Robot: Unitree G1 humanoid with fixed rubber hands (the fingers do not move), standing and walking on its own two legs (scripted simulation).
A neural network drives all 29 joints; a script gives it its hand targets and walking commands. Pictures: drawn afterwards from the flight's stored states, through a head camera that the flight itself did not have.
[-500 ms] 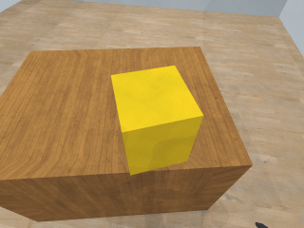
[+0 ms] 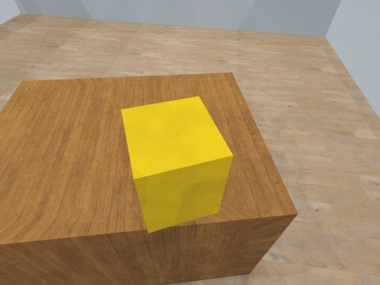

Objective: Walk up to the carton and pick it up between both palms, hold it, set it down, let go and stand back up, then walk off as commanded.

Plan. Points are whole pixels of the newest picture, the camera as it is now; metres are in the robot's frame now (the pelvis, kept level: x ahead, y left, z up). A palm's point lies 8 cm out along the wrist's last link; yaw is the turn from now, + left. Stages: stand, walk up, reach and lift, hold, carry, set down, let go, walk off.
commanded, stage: walk up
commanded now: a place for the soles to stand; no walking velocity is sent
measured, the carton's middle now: (173, 164) +0.42 +0.04 -0.01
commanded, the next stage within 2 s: reach and lift in 1.18 s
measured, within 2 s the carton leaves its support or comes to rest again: neither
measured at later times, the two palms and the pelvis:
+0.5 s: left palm out of the picture +0.12 +0.30 -0.12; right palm out of the picture +0.12 -0.32 -0.10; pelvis +0.03 -0.01 -0.01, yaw -2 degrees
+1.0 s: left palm out of the picture +0.15 +0.28 -0.11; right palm out of the picture +0.10 -0.34 -0.12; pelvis +0.02 -0.03 -0.01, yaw +0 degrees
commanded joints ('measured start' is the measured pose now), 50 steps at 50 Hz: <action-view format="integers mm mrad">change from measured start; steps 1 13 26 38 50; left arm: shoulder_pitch -55 25 -126 -132 -161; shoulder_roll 234 193 167 250 186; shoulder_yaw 50 40 43 58 44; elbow -82 -89 -188 -144 -82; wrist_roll -16 -15 -44 -23 -32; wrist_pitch -30 -7 6 -24 -26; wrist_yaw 14 31 54 41 40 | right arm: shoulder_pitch -73 -17 96 -44 -52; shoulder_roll -172 -245 -307 -178 -200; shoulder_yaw -30 -66 -88 -60 -50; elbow -106 -120 -121 -162 -110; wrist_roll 8 14 2 15 22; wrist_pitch -28 -5 -28 58 18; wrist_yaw -9 -35 -42 -7 -1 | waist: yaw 14 7 -71 7 15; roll -9 65 203 -81 8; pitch -43 -102 -50 28 -46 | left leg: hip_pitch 16 166 241 108 1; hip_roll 8 159 364 -36 30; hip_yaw -8 -105 -447 -96 -166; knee -15 46 -111 268 -11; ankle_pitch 127 313 644 -287 139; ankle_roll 49 169 357 66 75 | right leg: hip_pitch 2 -64 -255 -304 -40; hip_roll -148 -77 -1 -323 -145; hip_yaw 162 59 60 266 36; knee -143 19 442 -191 -26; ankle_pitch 301 422 -279 -9 176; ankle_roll -76 5 36 -195 -54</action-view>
